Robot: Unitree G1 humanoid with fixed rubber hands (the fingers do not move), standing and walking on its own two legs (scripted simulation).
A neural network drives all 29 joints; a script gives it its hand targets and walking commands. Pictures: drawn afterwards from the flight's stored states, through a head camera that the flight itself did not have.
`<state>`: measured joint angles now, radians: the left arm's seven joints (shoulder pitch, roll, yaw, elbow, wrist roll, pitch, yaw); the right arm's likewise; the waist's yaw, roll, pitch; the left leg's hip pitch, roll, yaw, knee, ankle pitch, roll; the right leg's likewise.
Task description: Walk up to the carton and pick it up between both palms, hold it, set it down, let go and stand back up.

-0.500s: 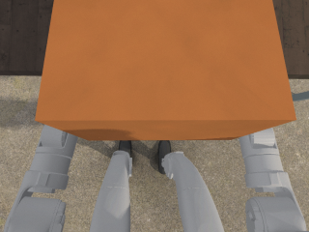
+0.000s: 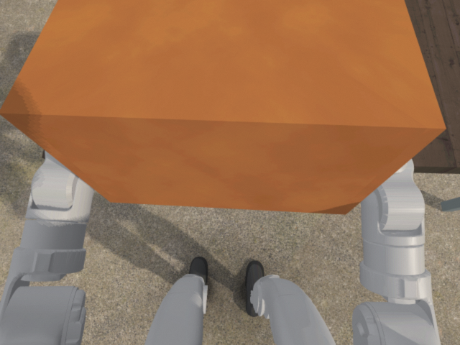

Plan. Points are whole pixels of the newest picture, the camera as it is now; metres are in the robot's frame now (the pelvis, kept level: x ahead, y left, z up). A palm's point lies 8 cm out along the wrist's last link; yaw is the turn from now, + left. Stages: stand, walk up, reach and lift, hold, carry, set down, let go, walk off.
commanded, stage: reach and lift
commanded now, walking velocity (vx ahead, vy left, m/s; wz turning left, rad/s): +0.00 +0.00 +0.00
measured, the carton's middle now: (230, 72) +0.42 +0.02 +0.14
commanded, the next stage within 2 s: hold in 0.72 s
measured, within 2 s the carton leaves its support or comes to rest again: neither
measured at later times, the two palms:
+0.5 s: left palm (67, 76) +0.43 +0.23 +0.12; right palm (377, 92) +0.41 -0.16 +0.12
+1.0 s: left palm (70, 97) +0.40 +0.22 +0.12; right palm (386, 122) +0.38 -0.17 +0.11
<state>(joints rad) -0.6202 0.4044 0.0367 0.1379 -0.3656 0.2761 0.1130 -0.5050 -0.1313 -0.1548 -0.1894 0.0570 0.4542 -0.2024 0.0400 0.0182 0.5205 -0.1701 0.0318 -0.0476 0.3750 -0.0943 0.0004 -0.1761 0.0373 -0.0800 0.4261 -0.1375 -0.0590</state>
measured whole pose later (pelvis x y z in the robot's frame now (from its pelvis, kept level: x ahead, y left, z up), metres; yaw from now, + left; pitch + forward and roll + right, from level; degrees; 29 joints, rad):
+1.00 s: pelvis -0.02 +0.04 +0.00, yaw -4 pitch -11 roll +0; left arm -0.62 0.25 0.14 -0.03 -0.16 0.51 0.13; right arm -0.57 -0.23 -0.16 0.02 0.14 0.38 -0.11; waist 0.03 0.00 0.52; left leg -0.08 0.03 0.03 0.33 -0.06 0.00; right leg -0.07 0.03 0.00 0.29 -0.04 -0.02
